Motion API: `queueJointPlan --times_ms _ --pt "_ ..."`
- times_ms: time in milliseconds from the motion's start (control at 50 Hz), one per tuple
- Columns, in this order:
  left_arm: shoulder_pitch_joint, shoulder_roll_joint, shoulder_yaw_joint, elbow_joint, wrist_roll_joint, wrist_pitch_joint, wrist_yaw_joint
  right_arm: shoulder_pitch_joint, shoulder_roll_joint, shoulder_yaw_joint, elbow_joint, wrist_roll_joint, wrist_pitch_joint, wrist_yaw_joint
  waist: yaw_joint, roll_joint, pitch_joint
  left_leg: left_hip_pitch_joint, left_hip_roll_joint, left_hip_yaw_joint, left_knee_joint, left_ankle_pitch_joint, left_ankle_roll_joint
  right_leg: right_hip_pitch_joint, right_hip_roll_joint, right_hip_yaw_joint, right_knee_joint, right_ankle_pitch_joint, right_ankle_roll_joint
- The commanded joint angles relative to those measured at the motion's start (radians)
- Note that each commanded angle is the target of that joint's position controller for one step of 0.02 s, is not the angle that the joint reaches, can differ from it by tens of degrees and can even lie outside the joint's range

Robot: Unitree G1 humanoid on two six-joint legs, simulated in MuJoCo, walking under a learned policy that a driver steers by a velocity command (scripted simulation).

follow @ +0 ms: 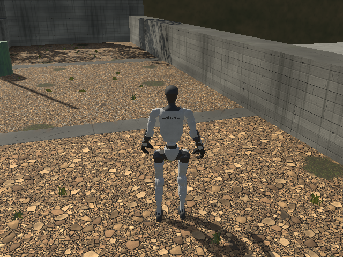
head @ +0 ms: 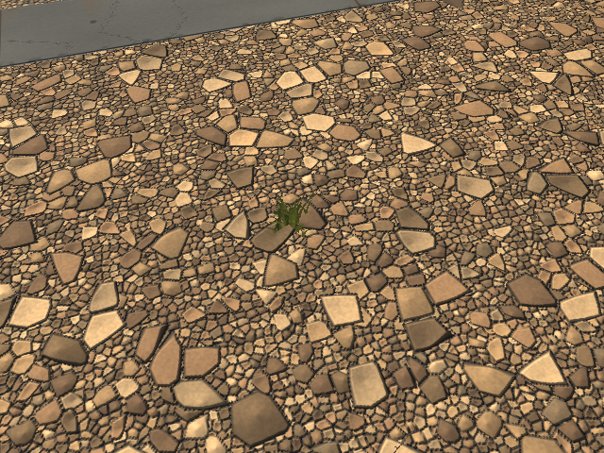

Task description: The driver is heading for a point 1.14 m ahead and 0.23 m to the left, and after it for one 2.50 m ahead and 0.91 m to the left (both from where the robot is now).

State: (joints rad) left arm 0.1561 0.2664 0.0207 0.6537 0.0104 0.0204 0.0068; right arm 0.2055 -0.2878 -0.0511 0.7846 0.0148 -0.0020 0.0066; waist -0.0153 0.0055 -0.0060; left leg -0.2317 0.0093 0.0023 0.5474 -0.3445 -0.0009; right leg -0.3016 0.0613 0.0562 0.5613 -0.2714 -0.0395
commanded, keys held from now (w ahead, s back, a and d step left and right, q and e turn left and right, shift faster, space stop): w+q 0.70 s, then w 0.06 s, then w+e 0.24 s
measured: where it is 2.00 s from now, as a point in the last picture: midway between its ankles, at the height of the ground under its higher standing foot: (219, 298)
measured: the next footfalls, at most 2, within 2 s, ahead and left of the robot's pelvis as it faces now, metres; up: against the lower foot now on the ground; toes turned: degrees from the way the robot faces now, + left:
right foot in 0.38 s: +0.25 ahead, -0.12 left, +0.00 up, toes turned +14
left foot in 0.86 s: +0.45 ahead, +0.25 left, +0.00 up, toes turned +28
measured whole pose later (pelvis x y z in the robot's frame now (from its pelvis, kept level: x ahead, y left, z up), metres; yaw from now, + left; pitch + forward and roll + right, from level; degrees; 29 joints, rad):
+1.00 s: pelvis +0.40 +0.13 +0.00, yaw +24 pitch +1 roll +0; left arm 0.31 0.31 0.05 0.84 -0.04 -0.07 -0.01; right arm 0.17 -0.26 -0.05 0.66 -0.01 -0.06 0.03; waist 0.02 -0.02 0.07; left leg -0.35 -0.01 0.09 0.51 -0.17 0.06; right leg -0.40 -0.08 0.05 1.18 -0.37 -0.01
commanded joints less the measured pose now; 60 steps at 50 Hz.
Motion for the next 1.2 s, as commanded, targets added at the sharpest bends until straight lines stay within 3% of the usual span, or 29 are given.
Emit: queueJointPlan --times_ms 20,40,60,80,120,160,220,300,360,380,400,420,440,460,520,660,780,820,840,860,880,900,920,940,980,1000,1060,1120,1200 --pt "-0.026 0.099 0.029 -0.070 0.005 -0.038 0.002 0.084 -0.168 -0.030 -0.030 0.001 -0.043 -0.005 0.010 0.064 0.027 0.122 0.167 -0.275 -0.196 -0.166 0.161 -0.205 -0.075 0.066 0.044 -0.297 -0.027" --pt "-0.083 0.118 0.038 -0.101 -0.013 -0.064 0.006 0.126 -0.241 -0.055 -0.014 -0.008 -0.049 0.003 -0.018 0.226 0.093 0.120 0.302 -0.578 -0.359 -0.316 0.271 -0.339 0.012 -0.076 0.210 -0.230 0.022" --pt "-0.152 0.170 0.057 -0.116 -0.036 -0.085 0.010 0.144 -0.211 -0.048 -0.018 -0.023 -0.060 0.003 -0.060 0.216 0.156 0.136 0.354 -0.691 -0.414 -0.300 0.312 -0.440 -0.026 -0.005 0.332 -0.282 0.027" --pt "-0.141 0.173 0.064 -0.110 -0.043 -0.099 0.005 0.140 -0.184 -0.041 -0.016 -0.022 -0.071 -0.003 -0.041 0.181 0.152 0.177 0.337 -0.647 -0.398 -0.254 0.297 -0.483 -0.055 0.025 0.397 -0.243 0.025" --pt "-0.135 0.146 0.063 -0.097 -0.025 -0.116 -0.011 0.150 -0.156 -0.037 -0.019 0.004 -0.074 -0.013 -0.042 0.138 0.113 0.275 0.269 -0.525 -0.379 -0.119 0.251 -0.526 -0.081 0.023 0.376 -0.121 0.031" --pt "-0.162 0.100 0.054 -0.096 -0.014 -0.130 -0.027 0.166 -0.133 -0.034 -0.021 0.009 -0.061 -0.026 -0.051 0.119 0.074 0.272 0.196 -0.403 -0.368 0.048 0.217 -0.440 -0.069 -0.013 0.260 -0.022 0.054" --pt "-0.196 0.049 0.041 -0.099 -0.021 -0.133 -0.043 0.173 -0.152 -0.044 -0.039 0.008 -0.044 -0.036 -0.063 0.141 0.052 0.162 0.138 -0.310 -0.346 0.133 0.200 -0.257 -0.028 -0.051 0.086 0.067 0.084" --pt "-0.165 0.103 0.060 -0.096 -0.041 -0.133 -0.040 0.179 -0.189 -0.061 -0.059 0.019 -0.036 -0.034 -0.035 0.159 0.045 0.041 0.165 -0.373 -0.316 0.090 0.181 -0.046 -0.024 -0.030 -0.045 0.136 0.088" --pt "0.023 0.162 0.092 -0.051 -0.042 -0.136 -0.017 0.148 -0.134 -0.047 -0.081 0.011 -0.040 -0.028 0.075 0.135 -0.021 -0.063 0.103 -0.355 -0.138 0.144 0.114 0.244 -0.063 -0.015 -0.127 0.128 0.034" --pt "0.185 0.221 0.109 -0.030 -0.029 -0.137 -0.005 0.139 -0.059 -0.024 -0.102 -0.009 -0.044 -0.023 0.142 0.012 -0.151 -0.166 0.029 -0.267 0.157 0.051 0.071 0.462 -0.230 0.149 -0.149 0.020 -0.026" --pt "0.258 0.321 0.126 -0.007 0.003 -0.126 -0.012 0.210 0.013 -0.002 -0.161 0.018 -0.058 -0.029 0.101 -0.322 -0.252 -0.440 -0.084 -0.153 0.471 -0.246 0.026 0.639 -0.463 0.620 -0.291 -0.286 -0.171" --pt "0.210 0.241 0.108 -0.006 0.003 -0.128 -0.019 0.221 -0.092 -0.027 -0.136 0.043 -0.059 -0.032 0.085 -0.268 -0.157 -0.550 -0.009 -0.175 0.646 -0.216 0.018 0.548 -0.485 0.721 -0.352 -0.458 -0.200" --pt "0.160 0.171 0.088 -0.011 -0.009 -0.127 -0.016 0.153 -0.143 -0.042 -0.135 0.038 -0.055 -0.027 0.084 -0.184 -0.039 -0.582 0.030 -0.161 0.691 -0.124 0.025 0.453 -0.446 0.563 -0.346 -0.371 -0.173" --pt "0.123 0.136 0.077 -0.009 -0.009 -0.126 -0.015 0.128 -0.135 -0.042 -0.125 0.026 -0.049 -0.025 0.070 -0.116 0.005 -0.549 0.058 -0.147 0.683 -0.047 0.022 0.377 -0.391 0.413 -0.346 -0.208 -0.148" --pt "0.081 0.101 0.068 0.013 0.002 -0.128 -0.009 0.081 -0.087 -0.038 -0.140 0.019 -0.039 -0.007 0.041 -0.122 0.049 -0.486 0.104 -0.125 0.621 0.068 0.015 0.256 -0.312 0.170 -0.390 0.074 -0.120" --pt "0.089 0.165 0.086 0.065 -0.011 -0.131 -0.003 -0.074 -0.040 -0.011 -0.212 0.007 -0.038 0.024 0.060 -0.065 0.085 -0.487 0.105 -0.064 0.306 0.299 -0.013 0.238 -0.309 -0.071 -0.435 0.296 -0.137" --pt "0.193 0.211 0.094 0.136 -0.042 -0.107 -0.008 -0.219 -0.040 -0.004 -0.277 0.007 -0.050 0.052 0.081 -0.043 0.112 -0.372 0.043 0.013 0.075 0.272 0.065 0.326 -0.345 -0.152 -0.391 0.483 -0.113" --pt "0.200 0.245 0.097 0.155 -0.049 -0.092 -0.008 -0.143 -0.093 -0.031 -0.272 -0.001 -0.049 0.048 0.004 -0.080 0.038 -0.214 -0.021 0.055 0.032 0.178 0.110 0.371 -0.349 -0.162 -0.234 0.828 -0.102" --pt "0.189 0.245 0.090 0.162 -0.051 -0.083 -0.005 0.003 -0.134 -0.055 -0.232 -0.001 -0.047 0.040 -0.088 -0.077 -0.048 -0.001 -0.054 0.081 -0.023 0.224 0.140 0.325 -0.322 -0.191 -0.060 0.921 -0.079" --pt "0.193 0.212 0.071 0.158 -0.043 -0.087 -0.001 0.164 -0.188 -0.080 -0.189 -0.005 -0.040 0.023 -0.166 -0.062 -0.144 0.293 0.002 0.011 0.003 0.273 0.169 0.137 -0.279 -0.194 0.173 0.767 -0.044" --pt "0.299 0.066 0.024 0.119 -0.017 -0.098 -0.014 0.239 -0.299 -0.094 -0.172 -0.028 -0.041 0.007 -0.097 0.193 -0.316 0.686 0.326 -0.471 -0.018 0.170 0.310 -0.266 -0.115 -0.172 0.604 -0.033 0.024" --pt "0.278 0.127 0.033 0.144 -0.041 -0.121 -0.018 0.261 -0.237 -0.076 -0.194 -0.027 -0.048 0.008 -0.139 0.156 -0.474 0.676 0.431 -0.762 -0.178 0.098 0.368 -0.331 -0.038 0.059 0.773 -0.334 0.026" --pt "0.164 0.205 0.061 0.104 -0.076 -0.124 -0.021 0.200 -0.185 -0.056 -0.177 -0.026 -0.056 0.015 -0.135 0.104 -0.291 0.543 0.384 -0.577 -0.210 0.111 0.302 -0.418 -0.090 0.077 0.805 -0.272 0.021" --pt "0.118 0.185 0.056 0.085 -0.074 -0.125 -0.017 0.141 -0.155 -0.047 -0.162 -0.016 -0.063 0.016 -0.092 0.098 -0.153 0.390 0.338 -0.418 -0.232 0.165 0.262 -0.430 -0.144 0.043 0.741 -0.181 0.018" --pt "0.139 0.157 0.060 0.109 -0.041 -0.103 -0.008 0.038 -0.081 -0.029 -0.154 -0.021 -0.080 0.021 -0.013 0.080 -0.045 0.175 0.249 -0.232 -0.306 0.238 0.206 -0.332 -0.206 0.041 0.643 -0.039 0.026" --pt "0.186 0.136 0.057 0.123 -0.044 -0.086 -0.008 0.018 -0.081 -0.032 -0.148 -0.027 -0.092 0.021 0.015 0.114 -0.048 0.113 0.251 -0.196 -0.348 0.256 0.215 -0.269 -0.214 0.042 0.644 0.005 0.038" --pt "0.180 0.097 0.054 0.130 -0.046 -0.056 -0.003 -0.003 -0.079 -0.039 -0.112 -0.032 -0.120 0.016 0.038 0.066 0.009 0.051 0.237 -0.070 -0.414 0.340 0.213 -0.286 -0.216 0.053 0.591 0.072 0.060" --pt "0.101 0.084 0.052 0.104 -0.038 -0.058 -0.006 0.021 -0.087 -0.044 -0.080 -0.036 -0.122 0.002 0.018 0.050 0.052 0.092 0.217 0.033 -0.430 0.395 0.194 -0.364 -0.203 0.068 0.433 0.222 0.067" --pt "-0.024 0.055 0.035 0.063 -0.032 -0.068 -0.033 0.050 -0.126 -0.053 -0.053 -0.027 -0.111 -0.011 -0.029 0.026 0.095 0.143 0.226 0.123 -0.454 0.398 0.176 -0.354 -0.184 -0.008 0.201 0.362 0.049"
Keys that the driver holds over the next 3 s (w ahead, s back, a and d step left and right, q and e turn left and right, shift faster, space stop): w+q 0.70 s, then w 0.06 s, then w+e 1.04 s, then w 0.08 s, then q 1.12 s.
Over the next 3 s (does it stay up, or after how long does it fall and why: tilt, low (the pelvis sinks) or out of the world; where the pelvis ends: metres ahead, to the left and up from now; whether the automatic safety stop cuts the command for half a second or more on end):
stays up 1.05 0.27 0.01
